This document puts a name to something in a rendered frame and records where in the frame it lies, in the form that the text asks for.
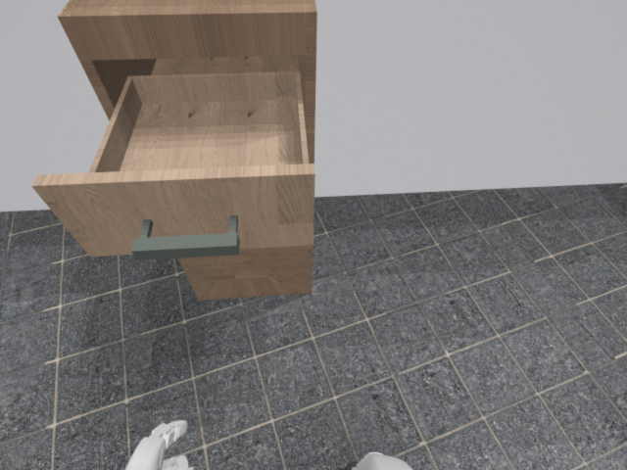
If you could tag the handle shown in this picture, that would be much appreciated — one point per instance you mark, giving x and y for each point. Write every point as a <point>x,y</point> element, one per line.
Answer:
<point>186,246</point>

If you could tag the drawer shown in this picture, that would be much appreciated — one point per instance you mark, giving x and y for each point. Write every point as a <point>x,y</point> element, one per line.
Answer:
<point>188,151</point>

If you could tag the cabinet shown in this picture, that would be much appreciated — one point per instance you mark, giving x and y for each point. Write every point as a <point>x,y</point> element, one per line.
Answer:
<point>114,39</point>

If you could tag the robot right shin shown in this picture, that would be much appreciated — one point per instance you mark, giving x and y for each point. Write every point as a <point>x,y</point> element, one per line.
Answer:
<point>371,453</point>

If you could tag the robot left hand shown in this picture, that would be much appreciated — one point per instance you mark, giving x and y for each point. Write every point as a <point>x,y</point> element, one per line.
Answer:
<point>150,452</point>

